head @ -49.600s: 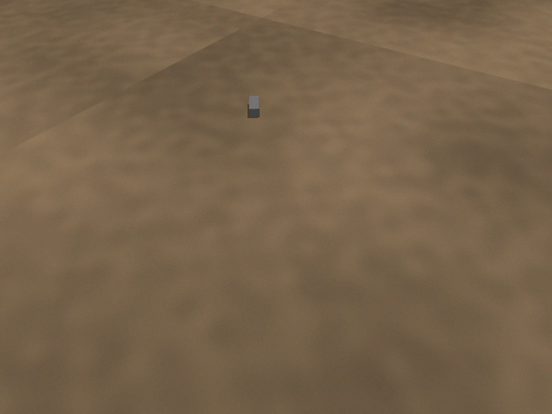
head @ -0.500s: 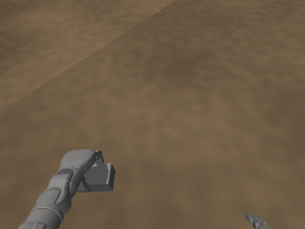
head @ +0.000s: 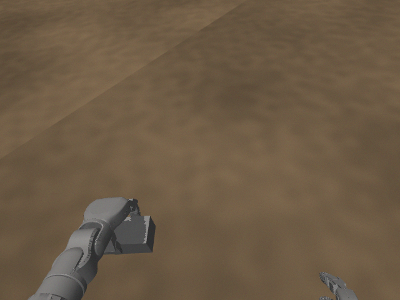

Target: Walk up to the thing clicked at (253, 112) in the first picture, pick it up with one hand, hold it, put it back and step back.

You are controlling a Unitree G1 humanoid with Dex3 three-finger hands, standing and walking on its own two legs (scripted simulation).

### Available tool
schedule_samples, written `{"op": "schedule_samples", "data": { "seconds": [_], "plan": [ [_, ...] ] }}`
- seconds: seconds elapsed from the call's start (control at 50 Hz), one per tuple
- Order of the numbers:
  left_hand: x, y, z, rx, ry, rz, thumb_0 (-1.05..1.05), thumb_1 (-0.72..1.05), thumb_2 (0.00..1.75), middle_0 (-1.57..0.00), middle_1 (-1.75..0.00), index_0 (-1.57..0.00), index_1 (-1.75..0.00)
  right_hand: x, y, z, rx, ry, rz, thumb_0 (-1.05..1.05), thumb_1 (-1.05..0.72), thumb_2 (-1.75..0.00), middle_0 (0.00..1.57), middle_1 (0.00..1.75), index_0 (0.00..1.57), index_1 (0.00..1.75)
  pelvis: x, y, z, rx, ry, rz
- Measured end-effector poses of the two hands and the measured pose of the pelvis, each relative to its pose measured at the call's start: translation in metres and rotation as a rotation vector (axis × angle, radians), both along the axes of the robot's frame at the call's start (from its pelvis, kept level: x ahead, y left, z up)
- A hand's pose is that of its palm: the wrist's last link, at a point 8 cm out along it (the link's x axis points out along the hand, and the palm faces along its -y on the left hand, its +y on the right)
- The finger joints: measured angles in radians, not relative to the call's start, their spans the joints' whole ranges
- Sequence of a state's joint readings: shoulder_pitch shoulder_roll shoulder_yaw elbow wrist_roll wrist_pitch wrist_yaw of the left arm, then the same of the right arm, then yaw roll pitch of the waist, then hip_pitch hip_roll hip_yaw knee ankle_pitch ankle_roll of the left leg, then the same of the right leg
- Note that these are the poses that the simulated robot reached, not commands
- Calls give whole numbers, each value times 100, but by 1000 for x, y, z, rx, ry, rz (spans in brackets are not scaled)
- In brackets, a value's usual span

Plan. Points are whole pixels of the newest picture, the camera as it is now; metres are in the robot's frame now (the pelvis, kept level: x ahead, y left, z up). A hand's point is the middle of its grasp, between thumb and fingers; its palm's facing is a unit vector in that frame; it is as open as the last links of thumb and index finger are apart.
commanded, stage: hold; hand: left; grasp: from above
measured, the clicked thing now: (117, 235) +0.30 +0.23 -0.08
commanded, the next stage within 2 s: crouch in 0.80 s
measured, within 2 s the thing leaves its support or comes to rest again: neither
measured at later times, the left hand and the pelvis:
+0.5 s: hand (111, 227) +0.29 +0.22 -0.02, palm faces -0.44 -0.05 -0.90, open 9.5 cm; pelvis +0.00 +0.00 +0.01, yaw +0 degrees
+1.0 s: hand (110, 220) +0.31 +0.23 -0.02, palm faces -0.45 -0.05 -0.89, open 9.4 cm; pelvis +0.01 +0.01 +0.01, yaw +0 degrees
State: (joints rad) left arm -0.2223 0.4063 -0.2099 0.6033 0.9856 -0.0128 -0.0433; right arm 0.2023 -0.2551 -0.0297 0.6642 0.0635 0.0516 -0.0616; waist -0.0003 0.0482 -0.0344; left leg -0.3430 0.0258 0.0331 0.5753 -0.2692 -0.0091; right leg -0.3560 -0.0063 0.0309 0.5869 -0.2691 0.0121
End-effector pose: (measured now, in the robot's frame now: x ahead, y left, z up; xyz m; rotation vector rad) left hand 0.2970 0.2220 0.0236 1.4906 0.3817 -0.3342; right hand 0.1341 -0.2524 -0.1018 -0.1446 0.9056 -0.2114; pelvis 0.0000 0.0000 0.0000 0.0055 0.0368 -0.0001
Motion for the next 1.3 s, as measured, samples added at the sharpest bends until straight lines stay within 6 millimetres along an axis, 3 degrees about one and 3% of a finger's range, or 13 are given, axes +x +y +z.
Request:
{"op": "schedule_samples", "data": {
  "seconds": [0.42, 0.7, 1.0, 1.14, 1.3],
  "plan": [
    [2, 2, 18, -3, -17, -5, 1, 10, 40, -64, -67, -68, -63, 12, 7, 8, 8, -25, 10, 1, -91, -90, 20, 30, 20, 30, 1, 1, 6, 1, -27, -4],
    [7, 4, 11, -4, 6, -14, 1, 11, 38, -65, -64, -70, -59, 19, 11, 11, 4, -10, 13, 1, -91, -90, 20, 30, 20, 30, 8, 4, 8, 0, -24, -5],
    [20, 10, 15, -1, 2, -11, 1, 13, 36, -66, -61, -71, -55, 13, 9, 9, 3, 27, -11, 1, -91, -90, 20, 30, 20, 30, 15, 7, 10, -3, -19, -5],
    [15, 11, -7, -6, 33, -22, 1, 12, 37, -66, -62, -71, -56, 10, 7, 8, -9, 48, -10, 1, -90, -90, 20, 30, 20, 30, 14, 6, 8, -3, 2, 2],
    [18, 17, -63, 39, 27, -45, 1, 11, 38, -66, -62, -71, -57, -8, -4, -15, -60, 132, 22, 1, -90, -90, 20, 30, 20, 30, 0, 4, -15, -12, 119, 20]
  ]
}}
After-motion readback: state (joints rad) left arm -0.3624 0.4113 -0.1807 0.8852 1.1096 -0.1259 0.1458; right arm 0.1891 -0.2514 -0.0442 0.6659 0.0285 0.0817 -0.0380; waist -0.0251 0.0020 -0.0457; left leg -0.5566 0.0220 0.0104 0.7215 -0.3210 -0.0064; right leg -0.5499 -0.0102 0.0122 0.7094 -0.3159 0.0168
